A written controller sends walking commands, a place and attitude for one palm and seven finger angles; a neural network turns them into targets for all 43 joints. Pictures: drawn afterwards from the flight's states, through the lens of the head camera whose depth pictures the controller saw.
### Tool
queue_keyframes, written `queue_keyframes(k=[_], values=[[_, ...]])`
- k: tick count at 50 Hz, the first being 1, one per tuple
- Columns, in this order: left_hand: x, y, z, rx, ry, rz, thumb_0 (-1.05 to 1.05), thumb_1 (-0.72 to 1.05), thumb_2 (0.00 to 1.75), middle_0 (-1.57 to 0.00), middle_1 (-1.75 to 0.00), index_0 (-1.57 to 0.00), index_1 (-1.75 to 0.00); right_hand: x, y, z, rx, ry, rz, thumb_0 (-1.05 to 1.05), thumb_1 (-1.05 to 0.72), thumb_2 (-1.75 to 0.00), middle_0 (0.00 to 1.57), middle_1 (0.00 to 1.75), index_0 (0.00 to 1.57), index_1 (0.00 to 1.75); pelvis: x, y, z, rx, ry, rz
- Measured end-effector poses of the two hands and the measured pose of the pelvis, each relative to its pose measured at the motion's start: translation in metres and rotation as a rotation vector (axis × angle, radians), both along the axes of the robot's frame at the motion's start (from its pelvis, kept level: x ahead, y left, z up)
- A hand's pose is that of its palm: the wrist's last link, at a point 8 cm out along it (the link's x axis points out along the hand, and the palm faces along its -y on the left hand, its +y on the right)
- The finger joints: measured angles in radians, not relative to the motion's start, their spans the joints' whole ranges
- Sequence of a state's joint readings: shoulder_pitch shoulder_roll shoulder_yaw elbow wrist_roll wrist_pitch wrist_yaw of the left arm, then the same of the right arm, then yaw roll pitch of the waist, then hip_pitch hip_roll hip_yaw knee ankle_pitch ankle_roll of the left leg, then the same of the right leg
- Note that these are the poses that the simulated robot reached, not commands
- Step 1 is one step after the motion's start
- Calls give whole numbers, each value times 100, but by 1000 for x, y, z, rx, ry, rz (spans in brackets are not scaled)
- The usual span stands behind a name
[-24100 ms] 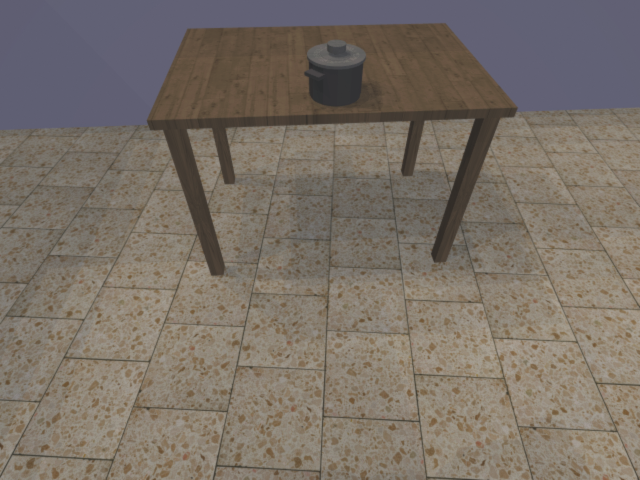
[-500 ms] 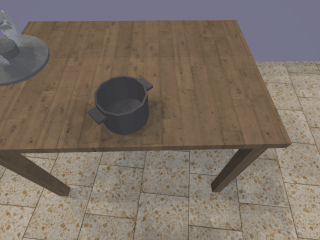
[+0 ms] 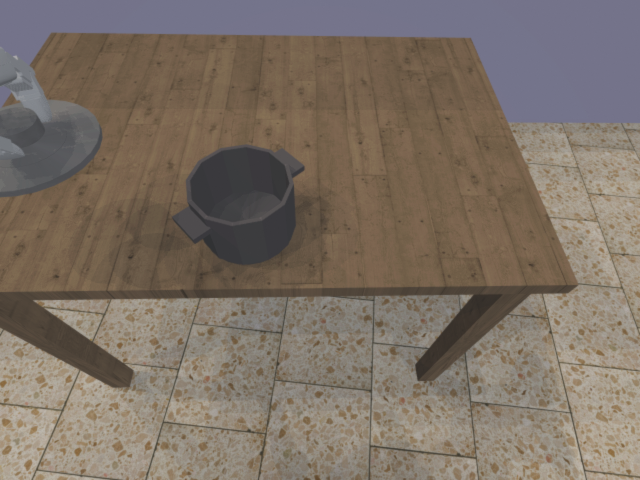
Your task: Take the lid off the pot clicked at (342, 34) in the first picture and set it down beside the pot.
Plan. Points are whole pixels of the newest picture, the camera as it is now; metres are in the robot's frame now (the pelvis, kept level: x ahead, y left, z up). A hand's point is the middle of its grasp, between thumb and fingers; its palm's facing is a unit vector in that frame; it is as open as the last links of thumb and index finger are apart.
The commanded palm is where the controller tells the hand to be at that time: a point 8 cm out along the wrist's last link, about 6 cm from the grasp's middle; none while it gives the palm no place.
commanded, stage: lower the lid onto the table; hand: left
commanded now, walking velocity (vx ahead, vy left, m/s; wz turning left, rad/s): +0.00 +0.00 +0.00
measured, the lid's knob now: (15, 127) +0.49 +0.34 +0.16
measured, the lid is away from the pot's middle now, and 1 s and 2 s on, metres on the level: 0.24 0.22 0.23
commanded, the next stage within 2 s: none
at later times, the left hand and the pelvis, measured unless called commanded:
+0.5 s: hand (28, 141) +0.47 +0.32 +0.15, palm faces -0.41 -0.09 -0.91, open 8.5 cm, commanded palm +0.49 +0.33 +0.21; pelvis +0.00 +0.01 +0.00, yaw -1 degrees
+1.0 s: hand (36, 166) +0.46 +0.33 +0.12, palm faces -0.43 -0.11 -0.89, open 8.5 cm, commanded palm +0.49 +0.33 +0.18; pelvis +0.00 +0.00 -0.01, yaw -1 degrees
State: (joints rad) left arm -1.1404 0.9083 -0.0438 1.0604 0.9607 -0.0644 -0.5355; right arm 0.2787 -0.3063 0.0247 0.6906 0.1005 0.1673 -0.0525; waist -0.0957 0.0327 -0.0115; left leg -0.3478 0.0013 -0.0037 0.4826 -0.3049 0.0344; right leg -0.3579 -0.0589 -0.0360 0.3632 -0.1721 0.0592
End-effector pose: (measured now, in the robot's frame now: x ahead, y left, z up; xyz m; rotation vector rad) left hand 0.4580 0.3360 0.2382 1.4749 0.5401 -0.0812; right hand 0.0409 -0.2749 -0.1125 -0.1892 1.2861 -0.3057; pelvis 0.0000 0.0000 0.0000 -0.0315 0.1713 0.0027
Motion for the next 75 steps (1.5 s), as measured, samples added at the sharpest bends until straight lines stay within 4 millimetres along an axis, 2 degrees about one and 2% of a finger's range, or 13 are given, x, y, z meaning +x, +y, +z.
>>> queue_keyframes(k=[10,16,22,34,46,53,62,75], values=[[6,0,-16,-3,31,-27,-5,17,87,-76,-102,-55,-90,-12,3,0,-15,28,-22,0,-90,-90,21,30,20,30,0,4,-2,-3,12,-4],[11,-7,-19,-7,11,-77,-5,17,87,-76,-102,-54,-90,-19,7,-1,-13,50,-30,0,-90,-90,21,30,20,30,2,7,-2,-4,20,-4],[17,-9,-30,-3,39,-81,-5,18,87,-76,-102,-54,-90,-22,10,-3,-3,63,-46,0,-90,-90,21,30,20,30,2,9,-3,-4,28,-11],[18,-8,-41,-13,39,-79,-5,18,87,-76,-102,-54,-90,-17,11,-4,7,63,-45,0,-90,-90,21,30,20,30,5,8,-4,-4,41,-12],[10,-8,-55,-14,53,-93,-5,18,87,-76,-102,-54,-90,-8,4,-5,-8,55,-29,0,-90,-90,21,30,20,30,4,4,-5,-4,47,-8],[6,-7,-62,-26,56,-86,-5,18,87,-76,-102,-54,-90,-9,0,-5,-19,52,-33,0,-90,-90,21,30,20,30,1,1,-6,-5,48,-10],[2,-7,-78,-25,95,-87,-5,18,87,-76,-103,-54,-90,-24,-3,-6,-40,74,-50,0,-90,-90,21,30,20,30,-4,0,-9,-8,55,-13],[7,-2,-97,-28,112,-100,-5,18,87,-76,-103,-54,-90,-58,2,-5,-72,126,-101,0,-90,-90,21,30,20,30,-7,6,-15,-15,79,-25]])
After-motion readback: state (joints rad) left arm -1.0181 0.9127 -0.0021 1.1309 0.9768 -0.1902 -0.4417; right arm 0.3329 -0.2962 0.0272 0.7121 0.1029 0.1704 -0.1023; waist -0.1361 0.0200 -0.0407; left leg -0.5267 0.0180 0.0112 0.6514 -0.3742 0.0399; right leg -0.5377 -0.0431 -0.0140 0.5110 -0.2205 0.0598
